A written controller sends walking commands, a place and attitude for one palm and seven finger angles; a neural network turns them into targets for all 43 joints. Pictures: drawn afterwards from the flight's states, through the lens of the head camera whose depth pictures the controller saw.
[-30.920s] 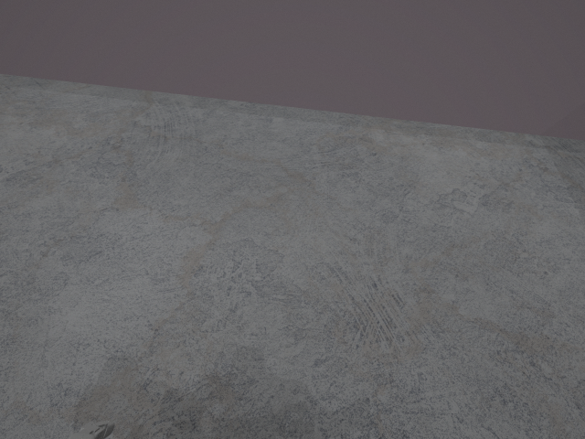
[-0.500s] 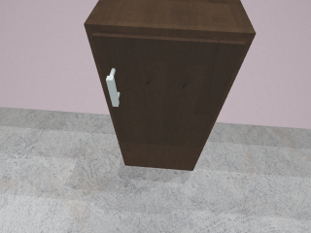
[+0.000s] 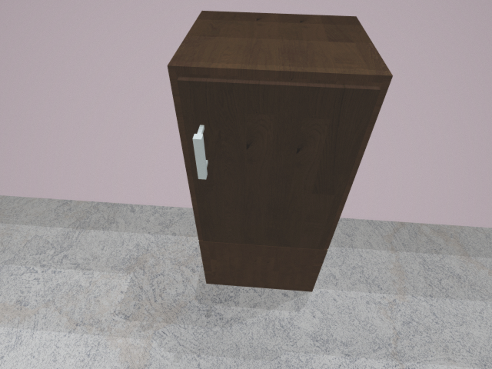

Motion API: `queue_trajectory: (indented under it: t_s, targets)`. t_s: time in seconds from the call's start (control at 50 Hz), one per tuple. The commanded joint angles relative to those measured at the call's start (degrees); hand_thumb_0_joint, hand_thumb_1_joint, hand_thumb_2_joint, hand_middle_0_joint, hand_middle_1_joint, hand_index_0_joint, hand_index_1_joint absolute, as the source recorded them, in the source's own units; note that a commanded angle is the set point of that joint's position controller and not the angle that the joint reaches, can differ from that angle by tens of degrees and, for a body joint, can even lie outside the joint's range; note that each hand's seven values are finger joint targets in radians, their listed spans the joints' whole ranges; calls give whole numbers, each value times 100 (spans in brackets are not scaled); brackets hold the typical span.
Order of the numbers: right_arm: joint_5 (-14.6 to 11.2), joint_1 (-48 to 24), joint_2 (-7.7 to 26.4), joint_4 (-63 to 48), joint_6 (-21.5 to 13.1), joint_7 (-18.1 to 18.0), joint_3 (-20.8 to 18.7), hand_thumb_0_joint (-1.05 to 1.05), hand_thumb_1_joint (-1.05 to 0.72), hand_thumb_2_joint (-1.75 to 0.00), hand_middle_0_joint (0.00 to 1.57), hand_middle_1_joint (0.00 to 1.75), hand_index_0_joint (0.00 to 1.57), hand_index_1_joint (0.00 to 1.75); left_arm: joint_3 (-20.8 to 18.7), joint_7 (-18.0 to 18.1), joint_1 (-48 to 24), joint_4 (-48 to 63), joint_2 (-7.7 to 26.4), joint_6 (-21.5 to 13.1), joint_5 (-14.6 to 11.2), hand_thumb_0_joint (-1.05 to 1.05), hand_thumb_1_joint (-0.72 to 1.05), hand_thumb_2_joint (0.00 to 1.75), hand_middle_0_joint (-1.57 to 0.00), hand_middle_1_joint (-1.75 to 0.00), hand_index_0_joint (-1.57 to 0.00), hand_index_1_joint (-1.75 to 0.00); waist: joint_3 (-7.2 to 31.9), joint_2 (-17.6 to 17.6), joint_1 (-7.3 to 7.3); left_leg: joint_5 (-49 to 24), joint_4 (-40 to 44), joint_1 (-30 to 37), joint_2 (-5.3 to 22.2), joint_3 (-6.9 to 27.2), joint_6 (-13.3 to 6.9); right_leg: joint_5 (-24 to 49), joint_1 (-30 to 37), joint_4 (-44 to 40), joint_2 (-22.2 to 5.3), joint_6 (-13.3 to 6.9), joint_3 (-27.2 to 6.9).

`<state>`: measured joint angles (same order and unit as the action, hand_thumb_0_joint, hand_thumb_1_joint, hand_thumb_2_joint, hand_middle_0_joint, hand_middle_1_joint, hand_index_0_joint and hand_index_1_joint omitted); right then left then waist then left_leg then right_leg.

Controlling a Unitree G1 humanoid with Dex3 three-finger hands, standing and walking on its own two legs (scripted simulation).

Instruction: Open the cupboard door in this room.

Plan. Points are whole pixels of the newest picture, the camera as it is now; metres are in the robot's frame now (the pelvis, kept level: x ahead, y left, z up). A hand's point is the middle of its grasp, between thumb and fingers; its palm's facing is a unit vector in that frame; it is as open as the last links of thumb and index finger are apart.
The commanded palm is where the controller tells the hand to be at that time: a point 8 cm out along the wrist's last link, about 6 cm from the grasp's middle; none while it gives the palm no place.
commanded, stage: come to a stop and stand still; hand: left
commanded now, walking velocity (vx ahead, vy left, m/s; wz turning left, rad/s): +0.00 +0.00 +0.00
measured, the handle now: (202, 152) +0.59 +0.15 +0.02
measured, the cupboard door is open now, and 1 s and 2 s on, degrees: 0 0 0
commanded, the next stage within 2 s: look again from close up in 0.28 s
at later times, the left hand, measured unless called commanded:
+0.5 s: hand out of the picture -0.02 +0.14 -0.17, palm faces +0.02 -0.99 -0.16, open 7.4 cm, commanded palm none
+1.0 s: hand out of the picture +0.00 +0.14 -0.17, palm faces +0.03 -0.98 -0.17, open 7.4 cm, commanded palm none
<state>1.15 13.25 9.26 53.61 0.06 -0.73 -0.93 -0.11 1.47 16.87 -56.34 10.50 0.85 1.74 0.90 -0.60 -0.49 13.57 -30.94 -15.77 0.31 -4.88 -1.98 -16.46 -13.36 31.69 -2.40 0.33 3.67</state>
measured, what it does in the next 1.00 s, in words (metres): stands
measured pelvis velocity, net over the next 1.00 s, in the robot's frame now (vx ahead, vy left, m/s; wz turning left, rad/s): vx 0.01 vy -0.02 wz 0.00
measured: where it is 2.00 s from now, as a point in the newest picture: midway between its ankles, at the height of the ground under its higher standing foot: outside the picture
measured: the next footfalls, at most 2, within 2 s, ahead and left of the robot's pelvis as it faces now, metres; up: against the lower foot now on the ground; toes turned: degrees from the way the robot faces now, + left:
none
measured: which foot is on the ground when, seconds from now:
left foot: down 0.00-1.00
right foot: down 0.00-1.00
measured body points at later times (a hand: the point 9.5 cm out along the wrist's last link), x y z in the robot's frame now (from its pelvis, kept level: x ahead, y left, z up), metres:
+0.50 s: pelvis -0.01 -0.02 +0.01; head +0.00 -0.01 +0.46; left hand -0.02 +0.20 -0.16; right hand -0.04 -0.23 -0.15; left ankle +0.04 +0.10 -0.73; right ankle +0.01 -0.12 -0.73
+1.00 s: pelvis +0.01 -0.02 +0.01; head +0.01 -0.03 +0.46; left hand +0.00 +0.19 -0.15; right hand +0.01 -0.24 -0.15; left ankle +0.04 +0.10 -0.73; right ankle +0.01 -0.12 -0.73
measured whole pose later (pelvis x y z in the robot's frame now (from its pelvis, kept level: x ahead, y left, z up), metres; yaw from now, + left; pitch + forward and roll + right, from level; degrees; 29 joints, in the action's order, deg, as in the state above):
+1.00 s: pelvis +0.01 -0.02 +0.01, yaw +0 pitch -1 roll +1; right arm 0.8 17.5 7.7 63.9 -1.2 -1.4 0.1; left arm 0.4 1.8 18.7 -62.9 7.7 -1.2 1.1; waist -0.3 0.3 -0.1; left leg 10.8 -24.5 -12.8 1.5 -4.2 0.2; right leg -14.7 -11.0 26.4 -0.7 -1.5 4.3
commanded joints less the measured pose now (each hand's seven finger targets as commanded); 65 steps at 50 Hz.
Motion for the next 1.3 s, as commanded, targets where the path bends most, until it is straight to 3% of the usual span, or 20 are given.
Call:
queue_trajectory:
  t_s: [0.0, 0.04, 0.12, 0.2, 0.32, 0.54, 0.68, 0.86, 1.02, 1.04, 1.06, 1.08, 1.1, 1.18, 1.24, 1.28]
  targets:
    - [28, 219, 790, -306, -68, -29, -178, 0, -90, -90, 20, 30, 20, 30, -154, 29, 299, 333, 542, -74, -11, 0, 90, 90, -20, -30, -20, -30, -500, 16, 24, 1601, 1399, -556, 645, 1042, -91, -563, -276, -718, -197, -213, -388]
    - [26, 296, 767, -263, -65, -20, -159, 0, -90, -90, 20, 30, 20, 30, -143, 24, 330, 311, 551, -95, -16, 0, 90, 90, -20, -30, -20, -30, -544, 216, 49, 1475, 1292, -478, 568, 953, -67, -845, -460, -920, -273, -233, -527]
    - [27, 498, 712, -91, -76, -12, -119, 0, -90, -90, 20, 30, 20, 30, -137, 20, 339, 247, 577, -120, -31, 0, 90, 90, -20, -30, -20, -30, -539, 124, 87, 1306, 1248, -389, 519, 888, -39, -1012, -599, -1059, -331, -261, -622]
    - [9, 632, 653, 105, -114, -21, -77, 0, -90, -90, 20, 30, 20, 30, -112, 19, 467, 94, 521, -152, -51, 0, 90, 90, -20, -30, -20, -30, -466, 29, 66, 1085, 1253, -331, 533, 871, -30, -758, -469, -1070, -356, -270, -614]
    - [-17, 867, 510, 425, -121, -34, -16, 0, -90, -90, 20, 30, 20, 30, -66, 29, 529, -149, 447, -192, -79, 0, 90, 90, -20, -30, -20, -30, -537, 191, 87, 670, 1103, -208, 485, 716, 26, -706, -481, -1211, -415, -295, -683]
    - [-40, 962, 279, 781, -168, -76, 15, 0, -90, -90, 20, 30, 20, 30, -38, 65, 584, -410, 263, -235, -102, 0, 90, 90, -20, -30, -20, -30, -543, -7, 72, 104, 1040, -49, 513, 620, 78, -143, -301, -1171, -391, -308, -632]
    - [-47, 888, 265, 831, -197, -105, 12, 0, -90, -90, 20, 30, 20, 30, -43, 83, 608, -465, 167, -242, -97, 0, 90, 90, -20, -30, -20, -30, -476, -82, 45, -283, 1041, 118, 599, 625, 62, 324, -168, -1094, -348, -280, -565]
    - [-49, 810, 294, 857, -184, -106, 19, 0, -90, -90, 20, 30, 20, 30, -49, 79, 587, -481, 205, -247, -87, 0, 90, 90, -20, -30, -20, -30, -562, 103, 38, -277, 1126, 209, 584, 596, 73, 276, -140, -1208, -364, -270, -578]
    - [-42, 730, 339, 856, -185, -106, 27, 0, -90, -90, 20, 30, 20, 30, -50, 70, 571, -494, 249, -267, -98, 0, 90, 90, -20, -30, -20, -30, -505, 56, 42, -505, 1102, 352, 581, 530, 95, 438, -81, -1267, -380, -283, -618]
    - [-80, 29, 515, 502, -197, -36, 15, 0, -90, -90, 20, 30, 20, 30, -40, 281, 932, -692, 385, -346, -24, 0, 90, 90, -20, -30, -20, -30, -756, 369, -220, -314, -184, -120, 601, 329, 266, 2472, -120, -1323, -754, -100, -1069]
    - [-86, 260, 316, 254, -155, -1, 68, 0, -90, -90, 20, 30, 20, 30, -39, 237, 617, -546, 570, -430, -28, 0, 90, 90, -20, -30, -20, -30, -450, 292, 189, -56, -28, 63, 461, 326, 305, 3126, 9, -1195, -1149, -352, -1048]
    - [-32, 757, 202, 354, -171, -10, 55, 0, -90, -90, 20, 30, 20, 30, -78, 221, 560, -394, 531, -439, -41, 0, 90, 90, -20, -30, -20, -30, 262, 377, 258, 82, 120, 254, 376, 340, 210, 2966, 426, -791, -1004, -463, -854]
    - [-32, 786, 274, 380, -169, -30, 42, 0, -90, -90, 20, 30, 20, 30, -71, 197, 441, -342, 490, -408, -79, 0, 90, 90, -20, -30, -20, -30, 437, 451, 217, -205, 184, 276, 370, 359, 166, 2678, 563, -664, -843, -452, -688]
    - [-22, 594, 395, 311, -112, -50, 37, 0, -90, -90, 20, 30, 20, 30, -60, 138, 318, -221, 387, -250, -73, 0, 90, 90, -20, -30, -20, -30, -475, 57, 121, -496, 439, 39, 515, 571, 68, 553, -182, -798, -475, -354, -523]
    - [-15, 539, 473, 265, -80, -46, 20, 0, -90, -90, 20, 30, 20, 30, -60, 111, 333, -174, 384, -202, -74, 0, 90, 90, -20, -30, -20, -30, -717, 196, 103, -4, 611, -154, 483, 663, 48, -220, -368, -956, -406, -335, -577]
    - [-8, 536, 494, 262, -83, -39, 18, 0, -90, -90, 20, 30, 20, 30, -67, 106, 338, -128, 407, -186, -66, 0, 90, 90, -20, -30, -20, -30, -712, 56, 102, 150, 710, -196, 484, 729, 29, -276, -355, -939, -371, -330, -555]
